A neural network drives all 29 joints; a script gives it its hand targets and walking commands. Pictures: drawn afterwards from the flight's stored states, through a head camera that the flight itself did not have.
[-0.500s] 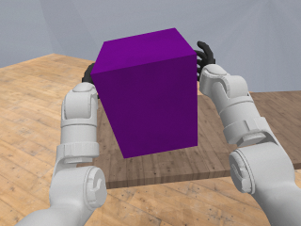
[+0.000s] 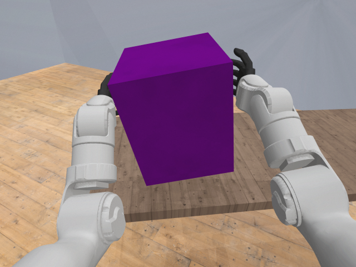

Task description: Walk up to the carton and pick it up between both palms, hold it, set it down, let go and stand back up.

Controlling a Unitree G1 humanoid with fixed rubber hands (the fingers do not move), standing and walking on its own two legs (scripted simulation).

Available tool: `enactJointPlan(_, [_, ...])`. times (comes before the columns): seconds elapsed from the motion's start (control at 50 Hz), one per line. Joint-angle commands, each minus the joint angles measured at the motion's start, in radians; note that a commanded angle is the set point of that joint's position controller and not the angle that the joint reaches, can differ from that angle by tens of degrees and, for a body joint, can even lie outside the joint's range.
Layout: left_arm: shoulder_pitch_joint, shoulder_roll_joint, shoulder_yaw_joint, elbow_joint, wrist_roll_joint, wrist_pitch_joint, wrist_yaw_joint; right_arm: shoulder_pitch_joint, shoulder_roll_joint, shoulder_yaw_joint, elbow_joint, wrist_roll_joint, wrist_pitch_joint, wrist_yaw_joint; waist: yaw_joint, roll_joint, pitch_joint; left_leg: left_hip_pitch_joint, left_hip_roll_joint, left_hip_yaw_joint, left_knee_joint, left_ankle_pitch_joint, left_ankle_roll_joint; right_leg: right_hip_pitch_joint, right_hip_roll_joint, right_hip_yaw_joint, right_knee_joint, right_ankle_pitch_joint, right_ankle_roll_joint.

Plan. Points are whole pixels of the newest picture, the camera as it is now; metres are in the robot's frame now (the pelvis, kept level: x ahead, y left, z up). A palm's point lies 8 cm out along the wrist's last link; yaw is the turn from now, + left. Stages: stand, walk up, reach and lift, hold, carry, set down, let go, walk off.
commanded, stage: hold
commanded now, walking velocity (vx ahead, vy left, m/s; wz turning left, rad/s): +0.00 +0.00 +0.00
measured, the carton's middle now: (177, 108) +0.39 +0.00 +0.25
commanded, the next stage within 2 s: set down in 1.76 s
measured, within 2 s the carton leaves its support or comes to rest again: neither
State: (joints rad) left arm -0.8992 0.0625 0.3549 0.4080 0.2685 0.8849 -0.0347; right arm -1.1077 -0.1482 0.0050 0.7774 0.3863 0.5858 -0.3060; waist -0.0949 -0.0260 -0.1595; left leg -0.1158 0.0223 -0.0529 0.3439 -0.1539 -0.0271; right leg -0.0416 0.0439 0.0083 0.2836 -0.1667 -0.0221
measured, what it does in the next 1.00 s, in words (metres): stands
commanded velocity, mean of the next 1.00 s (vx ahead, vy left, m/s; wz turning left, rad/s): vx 0.00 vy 0.00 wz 0.00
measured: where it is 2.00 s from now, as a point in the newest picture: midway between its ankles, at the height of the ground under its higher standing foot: outside the picture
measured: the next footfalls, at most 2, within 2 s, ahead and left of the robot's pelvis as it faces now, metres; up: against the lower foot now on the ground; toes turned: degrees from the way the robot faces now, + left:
none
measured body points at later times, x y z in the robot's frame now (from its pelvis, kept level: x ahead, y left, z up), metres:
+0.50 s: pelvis +0.00 +0.00 +0.00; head -0.09 +0.01 +0.44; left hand +0.39 +0.15 +0.27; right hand +0.39 -0.14 +0.32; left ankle +0.03 +0.13 -0.75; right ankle +0.00 -0.11 -0.75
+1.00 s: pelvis +0.00 +0.00 +0.00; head -0.09 +0.02 +0.44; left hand +0.39 +0.15 +0.27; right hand +0.38 -0.14 +0.32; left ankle +0.03 +0.13 -0.75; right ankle +0.00 -0.11 -0.75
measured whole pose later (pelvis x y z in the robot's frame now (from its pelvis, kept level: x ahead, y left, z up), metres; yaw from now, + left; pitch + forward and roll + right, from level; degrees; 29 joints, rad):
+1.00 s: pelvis +0.00 +0.00 +0.00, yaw +0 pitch -5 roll -1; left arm -0.89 0.05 0.36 0.37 0.28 0.90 -0.04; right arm -1.10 -0.16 0.03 0.75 0.40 0.60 -0.31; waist -0.10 -0.03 -0.15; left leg -0.10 0.02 -0.05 0.34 -0.16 -0.03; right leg -0.03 0.05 0.02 0.28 -0.17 -0.02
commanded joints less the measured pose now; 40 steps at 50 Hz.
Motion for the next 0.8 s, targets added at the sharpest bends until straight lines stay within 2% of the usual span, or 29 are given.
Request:
enactJointPlan(0.0, [-0.88, -0.547, -0.353, -0.198, -0.187, -0.116, -0.122, -0.578, 0.639, 0.198, -0.182, 0.157, 0.03, 0.145, -0.011, 0.077, -0.245, 0.108, -0.051, 0.029, -0.024, 0.156, -0.024, 0.017, 0.035, -0.003, -0.034, 0.137, 0.069])
enactJointPlan(0.04, [-0.872, -0.545, -0.348, -0.191, -0.184, -0.115, -0.121, -0.585, 0.642, 0.211, -0.194, 0.157, 0.026, 0.143, 0.0, 0.075, -0.24, 0.11, -0.051, 0.033, -0.021, 0.171, -0.024, 0.025, 0.03, 0.0, -0.033, 0.164, 0.067])
enactJointPlan(0.12, [-0.868, -0.536, -0.352, -0.206, -0.183, -0.115, -0.124, -0.573, 0.638, 0.217, -0.197, 0.159, 0.029, 0.138, -0.007, 0.076, -0.26, 0.129, -0.054, 0.03, -0.015, 0.192, -0.027, 0.03, 0.033, 0.002, -0.028, 0.188, 0.069])
enactJointPlan(0.18, [-0.86, -0.522, -0.329, -0.19, -0.172, -0.113, -0.124, -0.579, 0.646, 0.223, -0.19, 0.163, 0.032, 0.135, 0.007, 0.047, -0.242, 0.114, -0.056, 0.035, -0.018, 0.173, -0.022, 0.029, 0.032, -0.001, -0.03, 0.183, 0.077])
enactJointPlan(0.26, [-0.871, -0.531, -0.339, -0.185, -0.175, -0.116, -0.125, -0.588, 0.651, 0.216, -0.188, 0.161, 0.028, 0.14, 0.003, 0.072, -0.233, 0.108, -0.053, 0.034, -0.026, 0.149, -0.018, 0.021, 0.029, 0.003, -0.035, 0.148, 0.073])
enactJointPlan(0.28, [-0.881, -0.531, -0.337, -0.182, -0.18, -0.118, -0.124, -0.588, 0.661, 0.213, -0.191, 0.155, 0.027, 0.139, 0.005, 0.045, -0.236, 0.102, -0.055, 0.034, -0.021, 0.148, -0.016, 0.024, 0.03, 0.002, -0.033, 0.156, 0.077])
enactJointPlan(0.32, [-0.87, -0.525, -0.332, -0.185, -0.181, -0.12, -0.124, -0.581, 0.657, 0.211, -0.192, 0.155, 0.028, 0.136, -0.001, 0.05, -0.244, 0.112, -0.055, 0.037, -0.021, 0.149, -0.012, 0.021, 0.023, 0.007, -0.032, 0.172, 0.08])
enactJointPlan(0.34, [-0.872, -0.522, -0.325, -0.173, -0.178, -0.119, -0.124, -0.592, 0.66, 0.22, -0.195, 0.153, 0.027, 0.134, 0.011, 0.038, -0.244, 0.113, -0.055, 0.035, -0.022, 0.148, -0.015, 0.018, 0.026, 0.006, -0.033, 0.161, 0.08])
enactJointPlan(0.36, [-0.863, -0.519, -0.325, -0.172, -0.178, -0.122, -0.125, -0.588, 0.653, 0.217, -0.196, 0.156, 0.026, 0.134, 0.002, 0.048, -0.249, 0.117, -0.059, 0.035, -0.018, 0.153, -0.013, 0.027, 0.027, 0.008, -0.031, 0.172, 0.083])
enactJointPlan(0.44, [-0.859, -0.518, -0.331, -0.198, -0.186, -0.123, -0.126, -0.58, 0.661, 0.233, -0.219, 0.169, 0.025, 0.129, 0.007, 0.04, -0.274, 0.129, -0.06, 0.036, -0.016, 0.176, -0.011, 0.035, 0.027, 0.003, -0.028, 0.212, 0.082])
enactJointPlan(0.46, [-0.85, -0.527, -0.342, -0.204, -0.188, -0.122, -0.126, -0.584, 0.667, 0.239, -0.219, 0.172, 0.027, 0.129, 0.009, 0.055, -0.284, 0.133, -0.059, 0.033, -0.015, 0.187, -0.015, 0.036, 0.027, 0.006, -0.026, 0.219, 0.081])
enactJointPlan(0.5, [-0.835, -0.533, -0.352, -0.21, -0.188, -0.118, -0.127, -0.57, 0.652, 0.244, -0.234, 0.173, 0.027, 0.125, -0.003, 0.058, -0.276, 0.139, -0.062, 0.032, -0.01, 0.204, -0.02, 0.047, 0.03, 0.003, -0.025, 0.239, 0.082])
enactJointPlan(0.52, [-0.836, -0.523, -0.34, -0.204, -0.186, -0.115, -0.129, -0.572, 0.644, 0.241, -0.219, 0.168, 0.03, 0.123, 0.001, 0.047, -0.255, 0.135, -0.059, 0.035, -0.011, 0.201, -0.02, 0.045, 0.03, 0.006, -0.03, 0.23, 0.082])
enactJointPlan(0.58, [-0.833, -0.539, -0.361, -0.232, -0.185, -0.107, -0.13, -0.559, 0.644, 0.237, -0.238, 0.171, 0.03, 0.122, -0.011, 0.068, -0.26, 0.145, -0.06, 0.028, -0.01, 0.21, -0.025, 0.041, 0.029, 0.003, -0.026, 0.238, 0.079])
enactJointPlan(0.6, [-0.843, -0.538, -0.363, -0.226, -0.187, -0.103, -0.131, -0.562, 0.635, 0.234, -0.235, 0.158, 0.031, 0.122, -0.017, 0.057, -0.256, 0.142, -0.055, 0.027, -0.007, 0.21, -0.027, 0.031, 0.029, 0.002, -0.026, 0.224, 0.077])
enactJointPlan(0.7, [-0.848, -0.534, -0.366, -0.234, -0.187, -0.11, -0.132, -0.579, 0.655, 0.245, -0.249, 0.174, 0.03, 0.124, -0.004, 0.068, -0.255, 0.13, -0.061, 0.035, -0.011, 0.189, -0.02, 0.044, 0.025, 0.007, -0.024, 0.23, 0.08])
enactJointPlan(0.72, [-0.853, -0.538, -0.373, -0.24, -0.184, -0.108, -0.13, -0.575, 0.652, 0.236, -0.248, 0.169, 0.033, 0.124, -0.016, 0.08, -0.263, 0.134, -0.06, 0.031, -0.005, 0.188, -0.023, 0.041, 0.021, 0.01, -0.025, 0.227, 0.082])
enactJointPlan(0.74, [-0.859, -0.536, -0.372, -0.245, -0.192, -0.11, -0.13, -0.584, 0.654, 0.24, -0.261, 0.172, 0.032, 0.122, -0.008, 0.073, -0.279, 0.135, -0.06, 0.03, -0.007, 0.198, -0.024, 0.048, 0.027, 0.006, -0.023, 0.235, 0.081])
enactJointPlan(0.76, [-0.851, -0.534, -0.371, -0.239, -0.188, -0.107, -0.13, -0.577, 0.649, 0.232, -0.249, 0.175, 0.034, 0.122, -0.021, 0.081, -0.267, 0.134, -0.062, 0.03, -0.001, 0.202, -0.024, 0.045, 0.022, 0.011, -0.024, 0.248, 0.08])
enactJointPlan(0.78, [-0.838, -0.528, -0.365, -0.235, -0.184, -0.104, -0.128, -0.57, 0.639, 0.235, -0.244, 0.182, 0.037, 0.123, -0.017, 0.072, -0.258, 0.147, -0.057, 0.028, -0.003, 0.208, -0.026, 0.033, 0.027, 0.005, -0.025, 0.244, 0.082])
